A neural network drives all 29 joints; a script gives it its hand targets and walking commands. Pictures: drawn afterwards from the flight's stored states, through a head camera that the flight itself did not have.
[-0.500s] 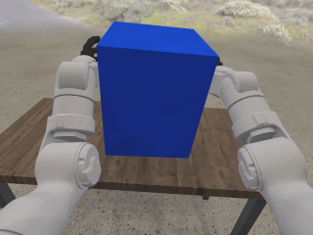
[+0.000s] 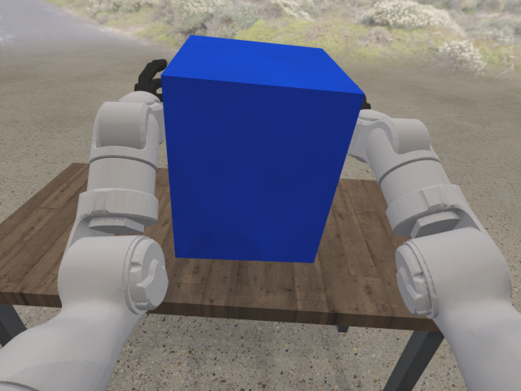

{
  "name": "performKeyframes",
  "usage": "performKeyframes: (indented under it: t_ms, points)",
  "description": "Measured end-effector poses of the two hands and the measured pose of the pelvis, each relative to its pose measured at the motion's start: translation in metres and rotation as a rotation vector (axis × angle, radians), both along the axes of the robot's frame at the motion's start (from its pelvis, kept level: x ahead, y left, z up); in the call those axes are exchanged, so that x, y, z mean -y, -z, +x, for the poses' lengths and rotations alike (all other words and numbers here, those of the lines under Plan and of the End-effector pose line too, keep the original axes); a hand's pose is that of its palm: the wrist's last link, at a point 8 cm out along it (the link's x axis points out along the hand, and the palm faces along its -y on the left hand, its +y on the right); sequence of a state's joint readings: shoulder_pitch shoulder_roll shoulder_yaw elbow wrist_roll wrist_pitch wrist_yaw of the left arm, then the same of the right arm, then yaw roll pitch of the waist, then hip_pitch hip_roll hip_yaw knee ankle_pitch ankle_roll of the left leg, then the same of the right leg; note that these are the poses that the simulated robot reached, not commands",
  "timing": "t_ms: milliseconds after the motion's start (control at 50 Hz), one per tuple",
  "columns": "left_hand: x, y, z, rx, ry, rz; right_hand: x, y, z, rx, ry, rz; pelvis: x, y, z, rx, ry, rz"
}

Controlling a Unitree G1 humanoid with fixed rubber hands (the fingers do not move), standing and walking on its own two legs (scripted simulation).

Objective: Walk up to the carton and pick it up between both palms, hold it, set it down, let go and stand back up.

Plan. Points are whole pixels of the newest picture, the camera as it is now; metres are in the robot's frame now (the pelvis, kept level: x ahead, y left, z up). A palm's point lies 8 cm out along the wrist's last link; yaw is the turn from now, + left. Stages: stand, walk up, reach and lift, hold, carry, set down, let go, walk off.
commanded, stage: hold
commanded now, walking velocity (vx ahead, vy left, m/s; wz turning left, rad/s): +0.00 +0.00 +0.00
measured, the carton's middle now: (251, 148) +0.38 +0.01 +0.28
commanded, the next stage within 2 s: none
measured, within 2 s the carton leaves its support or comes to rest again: neither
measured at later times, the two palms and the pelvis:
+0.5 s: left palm (154, 113) +0.37 +0.15 +0.33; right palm (364, 129) +0.36 -0.15 +0.32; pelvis +0.00 +0.00 +0.00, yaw +0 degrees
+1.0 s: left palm (154, 116) +0.37 +0.15 +0.33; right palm (362, 131) +0.37 -0.14 +0.32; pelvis +0.00 +0.00 +0.00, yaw +0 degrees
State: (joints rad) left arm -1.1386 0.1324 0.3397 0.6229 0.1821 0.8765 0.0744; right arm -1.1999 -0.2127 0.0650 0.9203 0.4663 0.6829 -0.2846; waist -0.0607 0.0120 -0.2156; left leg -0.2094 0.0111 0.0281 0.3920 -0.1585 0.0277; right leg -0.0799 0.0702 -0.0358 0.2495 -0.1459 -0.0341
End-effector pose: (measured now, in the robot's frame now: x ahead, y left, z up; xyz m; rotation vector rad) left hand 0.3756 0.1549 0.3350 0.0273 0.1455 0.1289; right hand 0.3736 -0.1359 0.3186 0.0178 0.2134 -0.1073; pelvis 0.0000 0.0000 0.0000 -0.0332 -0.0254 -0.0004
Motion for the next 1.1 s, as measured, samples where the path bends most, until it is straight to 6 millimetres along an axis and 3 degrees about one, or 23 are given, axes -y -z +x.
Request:
performKeyframes:
  t_ms: [340, 600, 1100]
  points:
    - [0.013, 0.011, -0.002, -0.004, 0.031, 0.003, 0.013, 0.004, -0.010, -0.004, 0.030, -0.012, 0.001, 0.000, -0.003, 0.002, 0.007, 0.000]
    - [0.006, 0.000, -0.004, 0.001, 0.013, -0.006, 0.007, -0.004, -0.008, 0.001, 0.014, -0.007, 0.003, 0.000, -0.004, -0.004, -0.003, 0.001]
    - [0.008, 0.007, -0.002, 0.000, 0.022, 0.003, 0.008, 0.001, -0.007, 0.000, 0.021, -0.012, 0.000, 0.000, -0.002, -0.001, 0.002, 0.000]
